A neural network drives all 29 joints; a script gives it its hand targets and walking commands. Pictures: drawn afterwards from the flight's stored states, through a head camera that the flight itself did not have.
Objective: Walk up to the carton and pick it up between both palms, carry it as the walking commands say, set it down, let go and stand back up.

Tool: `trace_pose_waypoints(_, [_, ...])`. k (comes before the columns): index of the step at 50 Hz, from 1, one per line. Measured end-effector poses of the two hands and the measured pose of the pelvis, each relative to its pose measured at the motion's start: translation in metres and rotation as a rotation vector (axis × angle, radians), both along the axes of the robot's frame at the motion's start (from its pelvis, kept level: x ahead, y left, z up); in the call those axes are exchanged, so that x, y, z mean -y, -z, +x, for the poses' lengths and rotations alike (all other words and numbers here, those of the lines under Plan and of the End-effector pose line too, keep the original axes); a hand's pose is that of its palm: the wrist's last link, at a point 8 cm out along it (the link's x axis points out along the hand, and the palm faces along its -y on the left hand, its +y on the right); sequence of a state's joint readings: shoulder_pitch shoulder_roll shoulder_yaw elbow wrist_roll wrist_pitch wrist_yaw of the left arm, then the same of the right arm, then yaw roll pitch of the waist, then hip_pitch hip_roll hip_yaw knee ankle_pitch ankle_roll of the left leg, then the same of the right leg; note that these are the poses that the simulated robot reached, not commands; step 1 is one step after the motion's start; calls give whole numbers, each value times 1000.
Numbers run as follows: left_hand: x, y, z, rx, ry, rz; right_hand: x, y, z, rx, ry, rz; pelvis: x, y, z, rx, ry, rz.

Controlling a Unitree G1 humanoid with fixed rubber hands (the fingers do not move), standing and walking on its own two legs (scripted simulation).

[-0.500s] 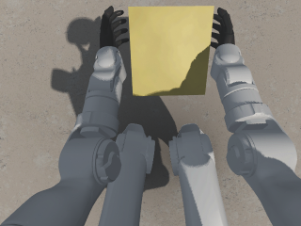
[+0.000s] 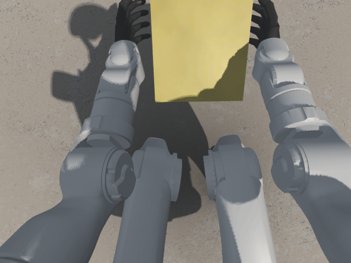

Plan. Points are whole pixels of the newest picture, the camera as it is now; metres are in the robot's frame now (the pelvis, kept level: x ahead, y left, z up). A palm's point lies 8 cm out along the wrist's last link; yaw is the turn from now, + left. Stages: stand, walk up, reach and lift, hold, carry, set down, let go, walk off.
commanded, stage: set down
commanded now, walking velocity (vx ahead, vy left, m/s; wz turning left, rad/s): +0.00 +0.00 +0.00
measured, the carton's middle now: (194, 50) +0.51 -0.03 -0.25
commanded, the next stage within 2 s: none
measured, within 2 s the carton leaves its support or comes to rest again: rests again in 1.58 s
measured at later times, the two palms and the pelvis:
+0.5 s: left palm (123, 42) +0.51 +0.11 -0.17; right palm (262, 39) +0.51 -0.16 -0.18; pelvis +0.01 +0.00 +0.00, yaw +1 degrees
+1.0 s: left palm (124, 39) +0.52 +0.11 -0.18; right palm (262, 37) +0.52 -0.16 -0.19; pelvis +0.01 +0.00 -0.01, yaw +1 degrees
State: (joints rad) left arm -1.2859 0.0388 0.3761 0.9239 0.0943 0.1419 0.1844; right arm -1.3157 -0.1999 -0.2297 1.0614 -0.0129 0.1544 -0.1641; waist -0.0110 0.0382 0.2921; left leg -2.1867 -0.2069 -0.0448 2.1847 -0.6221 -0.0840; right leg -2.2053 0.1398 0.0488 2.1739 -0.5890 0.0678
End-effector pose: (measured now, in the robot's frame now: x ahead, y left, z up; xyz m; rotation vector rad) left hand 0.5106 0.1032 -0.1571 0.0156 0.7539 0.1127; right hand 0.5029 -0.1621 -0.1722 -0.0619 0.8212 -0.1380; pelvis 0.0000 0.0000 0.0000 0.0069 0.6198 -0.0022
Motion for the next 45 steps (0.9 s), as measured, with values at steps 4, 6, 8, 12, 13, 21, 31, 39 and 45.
trace_pose_waypoints(4, [3,-1,1,-2,11,-2,4,0,-2,-4,-5,1,0,0,1,-12,0,3])
trace_pose_waypoints(6, [3,0,1,-3,13,-1,4,1,-1,-5,-10,3,1,0,1,-15,1,4])
trace_pose_waypoints(8, [2,1,1,-5,14,1,4,1,-1,-7,-16,6,1,0,1,-19,1,5])
trace_pose_waypoints(12, [-2,4,1,-11,12,3,1,2,1,-11,-27,14,2,0,3,-27,1,6])
trace_pose_waypoints(13, [-3,5,1,-13,11,4,0,2,2,-11,-30,16,2,0,3,-28,1,6])
trace_pose_waypoints(21, [-10,12,1,-24,8,8,-5,6,5,0,-38,36,2,2,6,-35,-2,6])
trace_pose_waypoints(31, [-11,15,4,-23,21,1,-4,10,7,12,-37,47,1,4,7,-37,-6,7])
trace_pose_waypoints(39, [-10,18,6,-20,31,-10,-3,12,9,16,-40,54,1,6,8,-40,-7,8])
trace_pose_waypoints(45, [-11,20,8,-17,34,-15,-2,15,11,20,-42,60,2,6,10,-44,-7,10])
